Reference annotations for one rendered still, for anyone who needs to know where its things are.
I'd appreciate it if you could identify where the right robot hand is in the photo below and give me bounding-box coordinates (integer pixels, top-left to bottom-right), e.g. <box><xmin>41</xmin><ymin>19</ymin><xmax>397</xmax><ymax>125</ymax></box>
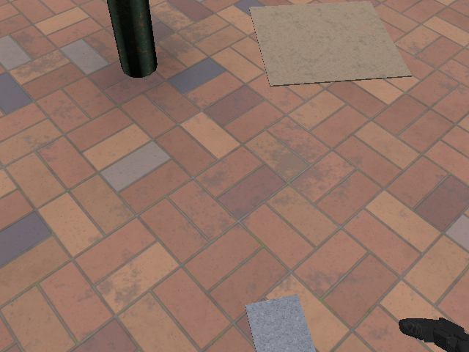
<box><xmin>399</xmin><ymin>318</ymin><xmax>469</xmax><ymax>352</ymax></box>

